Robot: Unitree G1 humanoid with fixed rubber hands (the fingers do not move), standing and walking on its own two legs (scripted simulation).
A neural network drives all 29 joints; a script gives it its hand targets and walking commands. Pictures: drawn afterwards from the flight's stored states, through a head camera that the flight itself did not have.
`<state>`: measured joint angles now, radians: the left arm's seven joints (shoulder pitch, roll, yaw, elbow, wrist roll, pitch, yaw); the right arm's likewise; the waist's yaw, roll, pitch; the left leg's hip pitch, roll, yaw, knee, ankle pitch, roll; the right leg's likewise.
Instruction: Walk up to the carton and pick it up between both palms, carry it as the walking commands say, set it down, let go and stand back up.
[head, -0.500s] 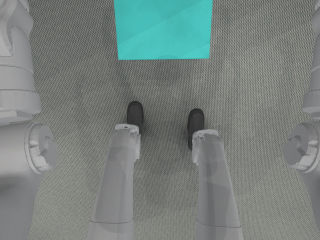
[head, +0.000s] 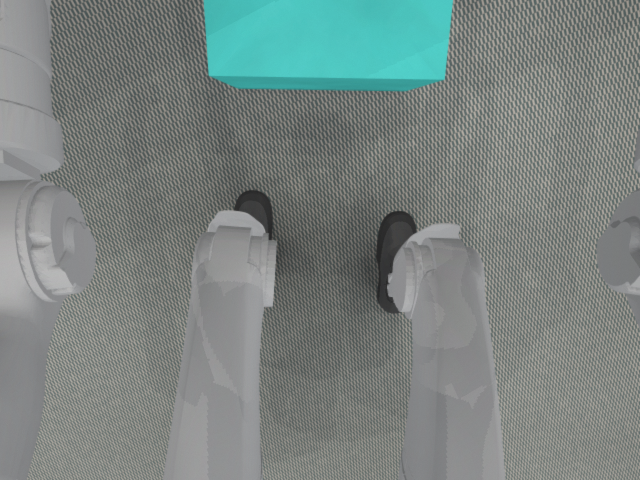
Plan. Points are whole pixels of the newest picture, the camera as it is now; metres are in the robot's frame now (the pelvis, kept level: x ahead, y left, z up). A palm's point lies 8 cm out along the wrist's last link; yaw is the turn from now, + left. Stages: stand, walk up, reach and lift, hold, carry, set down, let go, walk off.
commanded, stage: reach and lift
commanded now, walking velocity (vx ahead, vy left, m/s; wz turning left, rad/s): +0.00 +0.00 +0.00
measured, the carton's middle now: out of the picture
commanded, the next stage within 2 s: none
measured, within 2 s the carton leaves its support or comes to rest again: neither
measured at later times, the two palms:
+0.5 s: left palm out of the picture +0.58 +0.24 -0.28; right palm out of the picture +0.59 -0.20 -0.28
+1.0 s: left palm out of the picture +0.57 +0.23 -0.37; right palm (499, 11) +0.57 -0.20 -0.38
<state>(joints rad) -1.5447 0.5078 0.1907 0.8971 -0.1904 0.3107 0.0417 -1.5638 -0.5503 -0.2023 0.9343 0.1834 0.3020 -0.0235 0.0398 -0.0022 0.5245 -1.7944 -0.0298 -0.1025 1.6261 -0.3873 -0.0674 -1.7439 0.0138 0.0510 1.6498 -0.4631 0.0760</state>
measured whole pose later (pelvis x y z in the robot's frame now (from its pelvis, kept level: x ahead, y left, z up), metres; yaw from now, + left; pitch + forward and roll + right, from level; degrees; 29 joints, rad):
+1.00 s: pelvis +0.03 +0.00 -0.17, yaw -1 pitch +34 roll +1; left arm -1.53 0.50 0.13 1.17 -0.31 0.05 0.06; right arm -1.50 -0.47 0.00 1.07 0.29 0.09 -0.09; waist 0.03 -0.01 0.52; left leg -2.27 0.04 -0.05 2.23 -0.56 -0.05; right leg -2.25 0.01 0.07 2.27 -0.62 0.06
